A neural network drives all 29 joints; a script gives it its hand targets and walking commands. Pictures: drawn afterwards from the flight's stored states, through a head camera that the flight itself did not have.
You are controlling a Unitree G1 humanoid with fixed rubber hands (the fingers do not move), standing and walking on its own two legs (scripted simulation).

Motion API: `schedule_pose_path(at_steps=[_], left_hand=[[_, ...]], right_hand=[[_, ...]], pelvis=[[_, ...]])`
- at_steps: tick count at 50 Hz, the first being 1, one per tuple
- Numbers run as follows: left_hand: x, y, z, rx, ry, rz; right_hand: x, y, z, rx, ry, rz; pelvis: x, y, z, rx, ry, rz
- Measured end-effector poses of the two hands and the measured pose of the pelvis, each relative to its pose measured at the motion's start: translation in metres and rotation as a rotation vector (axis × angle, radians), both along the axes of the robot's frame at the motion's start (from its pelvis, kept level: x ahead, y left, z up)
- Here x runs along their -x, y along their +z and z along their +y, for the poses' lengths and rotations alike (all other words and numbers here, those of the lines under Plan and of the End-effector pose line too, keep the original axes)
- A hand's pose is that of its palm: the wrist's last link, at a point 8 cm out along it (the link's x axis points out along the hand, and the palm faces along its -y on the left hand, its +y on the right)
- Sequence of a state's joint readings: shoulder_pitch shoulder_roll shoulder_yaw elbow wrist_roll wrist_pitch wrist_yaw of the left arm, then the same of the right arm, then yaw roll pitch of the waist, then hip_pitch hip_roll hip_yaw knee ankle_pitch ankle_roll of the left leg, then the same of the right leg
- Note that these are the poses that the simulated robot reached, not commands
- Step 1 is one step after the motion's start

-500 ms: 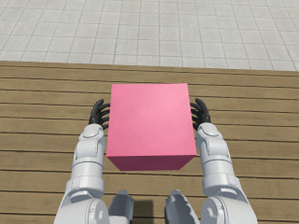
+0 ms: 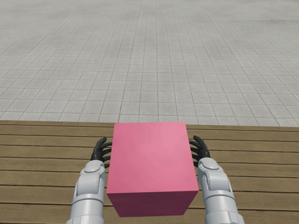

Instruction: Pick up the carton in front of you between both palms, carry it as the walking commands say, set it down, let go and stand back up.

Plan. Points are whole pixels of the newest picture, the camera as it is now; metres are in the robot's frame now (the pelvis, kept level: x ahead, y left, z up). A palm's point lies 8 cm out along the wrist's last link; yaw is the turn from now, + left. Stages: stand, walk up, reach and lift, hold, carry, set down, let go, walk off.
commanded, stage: reach and lift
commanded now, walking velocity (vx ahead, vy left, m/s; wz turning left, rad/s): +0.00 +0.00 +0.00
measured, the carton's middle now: (150, 171) +0.31 +0.00 -0.05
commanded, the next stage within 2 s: hold in 1.02 s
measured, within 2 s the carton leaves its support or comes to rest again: neither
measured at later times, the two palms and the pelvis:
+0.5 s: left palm (95, 161) +0.30 +0.15 +0.04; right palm (204, 159) +0.30 -0.15 +0.04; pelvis -0.01 +0.00 +0.01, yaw +0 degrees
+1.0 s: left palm (96, 160) +0.29 +0.15 +0.05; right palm (206, 157) +0.30 -0.15 +0.05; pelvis +0.01 +0.00 +0.01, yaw +0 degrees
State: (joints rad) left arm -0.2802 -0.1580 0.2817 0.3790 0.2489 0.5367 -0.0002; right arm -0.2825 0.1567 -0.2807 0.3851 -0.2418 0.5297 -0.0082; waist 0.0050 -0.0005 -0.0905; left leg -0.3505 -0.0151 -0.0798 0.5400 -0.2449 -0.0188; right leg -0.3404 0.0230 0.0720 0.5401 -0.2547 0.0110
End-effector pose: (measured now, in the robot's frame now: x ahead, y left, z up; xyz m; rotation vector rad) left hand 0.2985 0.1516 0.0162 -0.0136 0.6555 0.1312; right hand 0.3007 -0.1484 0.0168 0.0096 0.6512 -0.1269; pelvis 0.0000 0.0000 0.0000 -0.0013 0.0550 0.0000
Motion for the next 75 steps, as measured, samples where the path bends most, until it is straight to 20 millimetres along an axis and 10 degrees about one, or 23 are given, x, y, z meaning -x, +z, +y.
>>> schedule_pose_path(at_steps=[75], left_hand=[[0.015,0.044,-0.001,-0.013,-0.021,0.004]], right_hand=[[0.019,0.043,-0.002,0.014,0.000,0.005]], pelvis=[[0.008,0.011,0.003,0.000,-0.002,-0.193]])
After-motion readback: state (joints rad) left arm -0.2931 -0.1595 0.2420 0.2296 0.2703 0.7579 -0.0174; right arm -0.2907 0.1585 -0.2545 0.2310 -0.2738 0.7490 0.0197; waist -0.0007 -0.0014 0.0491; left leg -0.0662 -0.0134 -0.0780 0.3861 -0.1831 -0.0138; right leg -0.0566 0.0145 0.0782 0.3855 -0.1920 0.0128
